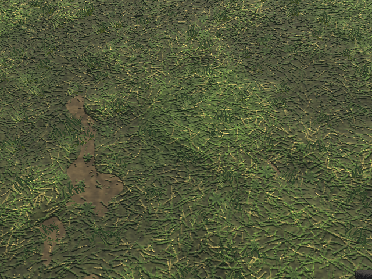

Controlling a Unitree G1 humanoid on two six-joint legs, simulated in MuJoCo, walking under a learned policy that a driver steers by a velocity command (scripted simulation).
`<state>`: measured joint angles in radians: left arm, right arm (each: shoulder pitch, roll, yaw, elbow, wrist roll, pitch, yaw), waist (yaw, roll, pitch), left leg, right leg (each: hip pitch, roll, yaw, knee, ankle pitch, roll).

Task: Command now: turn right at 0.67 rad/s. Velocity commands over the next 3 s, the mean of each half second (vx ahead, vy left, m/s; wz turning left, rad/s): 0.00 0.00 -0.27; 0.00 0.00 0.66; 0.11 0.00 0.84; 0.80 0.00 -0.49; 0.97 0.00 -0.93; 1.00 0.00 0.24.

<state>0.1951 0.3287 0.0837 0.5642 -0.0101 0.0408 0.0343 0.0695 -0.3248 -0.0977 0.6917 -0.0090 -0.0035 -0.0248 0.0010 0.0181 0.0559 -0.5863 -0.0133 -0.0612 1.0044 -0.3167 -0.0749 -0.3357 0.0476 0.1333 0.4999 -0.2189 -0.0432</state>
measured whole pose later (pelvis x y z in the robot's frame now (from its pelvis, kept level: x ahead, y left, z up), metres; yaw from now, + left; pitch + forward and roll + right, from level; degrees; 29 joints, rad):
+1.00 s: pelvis +0.01 +0.06 +0.00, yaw +16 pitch +3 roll -3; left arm 0.07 0.31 0.09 0.65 0.01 0.00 0.04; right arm 0.23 -0.32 -0.08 0.60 0.02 0.03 -0.02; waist -0.02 -0.03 0.07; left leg -0.34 -0.06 -0.09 0.51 -0.22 0.07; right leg -0.58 0.02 0.09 1.12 -0.39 0.07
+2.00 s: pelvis +0.23 +0.22 -0.02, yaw +24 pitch +3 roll +1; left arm 0.08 0.33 0.07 0.68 0.04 0.01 -0.11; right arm 0.49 -0.30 -0.04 0.80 -0.04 -0.09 -0.01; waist -0.06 -0.04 -0.02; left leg 0.13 0.00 0.22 0.21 -0.39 -0.03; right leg -0.82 -0.06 -0.04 1.07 -0.08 -0.07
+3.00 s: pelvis +1.14 +0.30 -0.02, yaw +6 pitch +2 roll +0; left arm -0.05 0.26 -0.03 0.59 0.07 -0.10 -0.01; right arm 0.55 -0.29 -0.07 0.90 0.01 -0.07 0.02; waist -0.13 0.01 0.00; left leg -0.10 -0.06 -0.18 0.82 -0.47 0.07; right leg -0.49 -0.02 0.01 0.62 -0.17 0.02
